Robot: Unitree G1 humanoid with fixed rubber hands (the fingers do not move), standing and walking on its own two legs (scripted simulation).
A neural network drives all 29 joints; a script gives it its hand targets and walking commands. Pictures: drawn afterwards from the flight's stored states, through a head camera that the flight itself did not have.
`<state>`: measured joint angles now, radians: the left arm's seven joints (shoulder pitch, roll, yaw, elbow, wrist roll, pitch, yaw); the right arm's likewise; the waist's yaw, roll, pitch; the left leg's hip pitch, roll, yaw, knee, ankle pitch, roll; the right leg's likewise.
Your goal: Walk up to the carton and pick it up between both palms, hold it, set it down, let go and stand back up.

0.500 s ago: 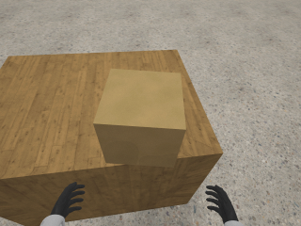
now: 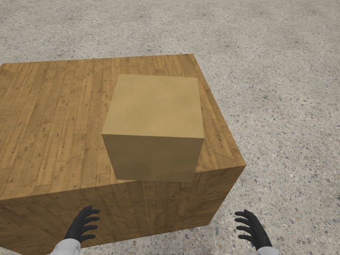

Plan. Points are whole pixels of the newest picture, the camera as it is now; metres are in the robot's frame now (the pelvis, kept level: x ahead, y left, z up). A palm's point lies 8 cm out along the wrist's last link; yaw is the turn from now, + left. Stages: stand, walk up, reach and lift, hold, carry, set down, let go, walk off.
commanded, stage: let go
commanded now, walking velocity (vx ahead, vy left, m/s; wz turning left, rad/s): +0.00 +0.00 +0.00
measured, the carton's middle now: (156, 129) +0.45 +0.04 +0.01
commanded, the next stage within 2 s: stand in 0.24 s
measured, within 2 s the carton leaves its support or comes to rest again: neither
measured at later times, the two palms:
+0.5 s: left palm out of the picture +0.12 +0.26 -0.11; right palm out of the picture +0.07 -0.25 -0.13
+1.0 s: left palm out of the picture +0.07 +0.25 -0.12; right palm out of the picture -0.02 -0.23 -0.15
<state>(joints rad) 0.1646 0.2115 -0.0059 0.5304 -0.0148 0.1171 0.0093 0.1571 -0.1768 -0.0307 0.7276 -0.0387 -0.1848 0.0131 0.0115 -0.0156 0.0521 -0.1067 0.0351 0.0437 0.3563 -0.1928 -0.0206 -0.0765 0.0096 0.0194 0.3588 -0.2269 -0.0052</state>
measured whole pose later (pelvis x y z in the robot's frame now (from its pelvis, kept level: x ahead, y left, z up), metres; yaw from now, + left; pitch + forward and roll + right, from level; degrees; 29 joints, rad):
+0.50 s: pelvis -0.01 +0.01 -0.01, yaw -4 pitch +1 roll +0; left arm 0.29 0.22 0.04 0.64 0.04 -0.01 -0.01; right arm 0.23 -0.25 -0.08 0.80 -0.04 0.04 0.03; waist 0.00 0.02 0.00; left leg -0.29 0.06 0.10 0.57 -0.30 0.00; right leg -0.27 0.03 0.08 0.55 -0.29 0.02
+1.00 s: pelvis -0.02 +0.02 -0.01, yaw -7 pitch +1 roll +1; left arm 0.34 0.19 0.03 0.81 0.03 -0.03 0.02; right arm 0.29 -0.22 -0.07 0.97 -0.03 0.02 0.00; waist -0.01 0.02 -0.02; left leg -0.24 0.04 0.14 0.47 -0.24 0.01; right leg -0.27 0.02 0.14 0.50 -0.24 0.03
